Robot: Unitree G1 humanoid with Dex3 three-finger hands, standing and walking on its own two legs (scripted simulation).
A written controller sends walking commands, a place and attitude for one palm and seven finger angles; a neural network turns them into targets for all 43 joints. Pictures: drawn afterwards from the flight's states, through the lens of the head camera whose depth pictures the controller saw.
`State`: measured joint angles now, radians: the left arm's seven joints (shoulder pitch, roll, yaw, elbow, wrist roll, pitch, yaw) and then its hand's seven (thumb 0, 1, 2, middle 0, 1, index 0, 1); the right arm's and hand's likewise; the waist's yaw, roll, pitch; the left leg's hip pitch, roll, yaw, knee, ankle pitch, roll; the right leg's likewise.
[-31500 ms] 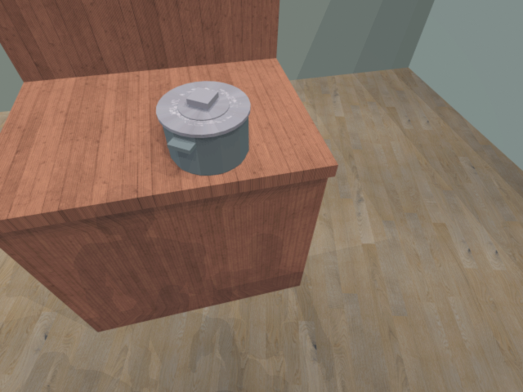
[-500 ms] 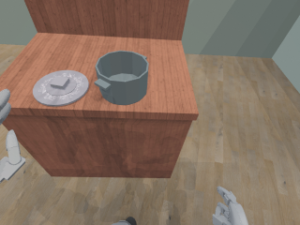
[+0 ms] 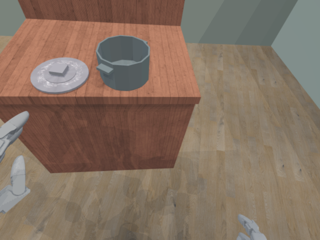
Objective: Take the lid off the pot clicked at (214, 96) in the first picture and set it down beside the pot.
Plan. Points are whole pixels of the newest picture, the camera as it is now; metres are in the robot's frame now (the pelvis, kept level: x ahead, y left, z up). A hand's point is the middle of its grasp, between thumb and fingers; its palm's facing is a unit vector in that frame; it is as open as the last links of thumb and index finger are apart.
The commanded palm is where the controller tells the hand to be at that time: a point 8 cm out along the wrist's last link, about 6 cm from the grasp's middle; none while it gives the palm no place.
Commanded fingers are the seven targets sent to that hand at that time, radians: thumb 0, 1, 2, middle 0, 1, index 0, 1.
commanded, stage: stop stepping back and stand still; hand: left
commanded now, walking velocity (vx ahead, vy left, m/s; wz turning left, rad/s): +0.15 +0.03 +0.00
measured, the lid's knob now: (58, 69) +0.66 +0.40 -0.01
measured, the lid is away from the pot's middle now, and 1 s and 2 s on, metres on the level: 0.24 0.24 0.24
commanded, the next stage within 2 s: let the arm hang, fingers relaxed in 0.42 s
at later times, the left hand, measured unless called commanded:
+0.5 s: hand (31, 171) +0.20 +0.23 +0.16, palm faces +0.27 -0.83 -0.48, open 7.4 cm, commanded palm none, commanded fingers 0.00 0.90 0.90 -0.20 -0.30 -0.20 -0.30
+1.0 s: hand out of the picture -0.01 +0.19 -0.19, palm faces +0.03 -0.98 -0.20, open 7.1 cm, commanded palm none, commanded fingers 0.00 0.90 0.90 -0.20 -0.30 -0.20 -0.30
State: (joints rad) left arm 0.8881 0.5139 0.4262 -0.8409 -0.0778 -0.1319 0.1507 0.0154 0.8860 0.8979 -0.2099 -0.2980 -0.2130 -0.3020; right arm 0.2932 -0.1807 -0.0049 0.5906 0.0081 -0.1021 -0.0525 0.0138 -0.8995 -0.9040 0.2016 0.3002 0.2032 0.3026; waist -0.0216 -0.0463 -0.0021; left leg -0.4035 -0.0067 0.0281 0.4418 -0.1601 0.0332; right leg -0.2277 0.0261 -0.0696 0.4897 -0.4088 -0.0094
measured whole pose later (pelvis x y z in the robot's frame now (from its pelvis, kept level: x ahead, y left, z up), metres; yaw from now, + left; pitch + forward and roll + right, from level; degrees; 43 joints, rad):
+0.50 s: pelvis +0.01 +0.00 -0.01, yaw -1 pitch +2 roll -1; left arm 0.68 0.45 0.38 -0.67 -0.07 -0.18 0.14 0.01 0.89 0.90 -0.21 -0.30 -0.21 -0.30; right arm 0.18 -0.18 0.02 0.60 0.01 -0.10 -0.06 0.01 -0.90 -0.90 0.20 0.30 0.21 0.30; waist -0.01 -0.02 0.02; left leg -0.31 0.02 0.04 0.53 -0.26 0.01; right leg -0.17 0.01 -0.05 0.47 -0.34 -0.01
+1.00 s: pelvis +0.00 +0.00 +0.00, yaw +2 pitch +1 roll -1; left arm 0.26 0.21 0.02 1.03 0.00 0.04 0.03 0.00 0.96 0.90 -0.20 -0.30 -0.20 -0.30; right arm 0.25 -0.19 -0.02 1.01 -0.02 0.05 -0.04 0.01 -0.90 -0.90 0.20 0.30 0.20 0.30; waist -0.01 -0.03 0.14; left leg -0.30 0.01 0.00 0.52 -0.24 0.01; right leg -0.13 0.00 -0.10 0.44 -0.33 -0.01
